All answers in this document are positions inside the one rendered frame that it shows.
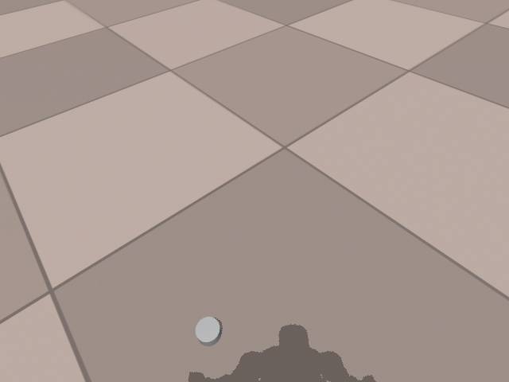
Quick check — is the tin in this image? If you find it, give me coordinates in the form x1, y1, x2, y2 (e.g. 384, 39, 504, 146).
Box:
196, 317, 221, 346

